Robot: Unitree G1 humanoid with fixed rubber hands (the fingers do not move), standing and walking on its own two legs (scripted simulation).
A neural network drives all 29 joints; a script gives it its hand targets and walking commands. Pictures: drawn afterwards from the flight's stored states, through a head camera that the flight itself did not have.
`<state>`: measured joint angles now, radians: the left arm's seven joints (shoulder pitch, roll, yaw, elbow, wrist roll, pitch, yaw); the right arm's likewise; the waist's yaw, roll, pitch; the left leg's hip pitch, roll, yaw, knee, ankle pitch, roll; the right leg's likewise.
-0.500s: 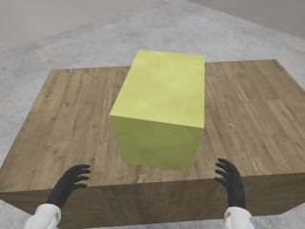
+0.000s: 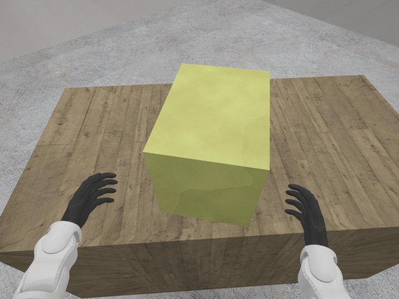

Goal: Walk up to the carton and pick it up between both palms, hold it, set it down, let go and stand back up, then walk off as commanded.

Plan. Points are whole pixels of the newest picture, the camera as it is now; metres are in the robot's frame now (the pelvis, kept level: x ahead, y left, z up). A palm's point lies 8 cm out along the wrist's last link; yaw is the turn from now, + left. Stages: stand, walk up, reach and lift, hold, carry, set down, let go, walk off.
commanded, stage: reach and lift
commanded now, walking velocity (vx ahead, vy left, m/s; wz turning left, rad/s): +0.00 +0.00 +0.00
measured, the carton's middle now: (214, 142) +0.47 -0.02 +0.00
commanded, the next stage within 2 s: none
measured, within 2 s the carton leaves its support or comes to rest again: neither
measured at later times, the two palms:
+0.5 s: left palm (84, 170) +0.33 +0.25 +0.09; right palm (307, 193) +0.28 -0.18 +0.07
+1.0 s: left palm (90, 129) +0.39 +0.23 +0.14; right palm (311, 157) +0.34 -0.19 +0.10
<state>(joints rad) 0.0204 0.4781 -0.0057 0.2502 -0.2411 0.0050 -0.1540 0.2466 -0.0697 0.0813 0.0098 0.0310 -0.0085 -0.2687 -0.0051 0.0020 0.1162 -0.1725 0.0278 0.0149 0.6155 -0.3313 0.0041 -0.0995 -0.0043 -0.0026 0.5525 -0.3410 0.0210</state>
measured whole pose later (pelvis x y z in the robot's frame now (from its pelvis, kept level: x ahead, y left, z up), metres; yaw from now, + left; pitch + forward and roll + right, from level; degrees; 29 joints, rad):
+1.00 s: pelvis -0.01 +0.01 +0.01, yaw +0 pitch -5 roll -2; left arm -0.63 0.48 -0.03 0.62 -0.24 0.21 -0.13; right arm -0.44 -0.14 -0.06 0.46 0.15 0.24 -0.25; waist -0.04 -0.02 0.08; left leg -0.20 0.03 0.02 0.57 -0.29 0.01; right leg -0.12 0.00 0.00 0.48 -0.28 0.03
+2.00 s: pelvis +0.00 +0.01 +0.00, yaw +0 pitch +9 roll -2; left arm -1.06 0.42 -0.20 1.34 -0.28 -0.08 -0.10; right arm -0.90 -0.17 -0.07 1.13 0.19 0.02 -0.23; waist -0.13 -0.02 -0.08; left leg -0.47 0.03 0.02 0.57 -0.26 0.01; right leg -0.38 0.00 0.00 0.48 -0.25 0.03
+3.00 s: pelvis +0.00 +0.01 +0.00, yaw -1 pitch +23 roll -2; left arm -1.01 0.29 -0.03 1.41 -0.22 -0.33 -0.03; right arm -0.87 -0.02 -0.14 1.29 0.19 -0.37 -0.23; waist -0.13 0.00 -0.21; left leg -0.76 0.03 0.01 0.58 -0.23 0.01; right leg -0.67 0.00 0.00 0.48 -0.22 0.04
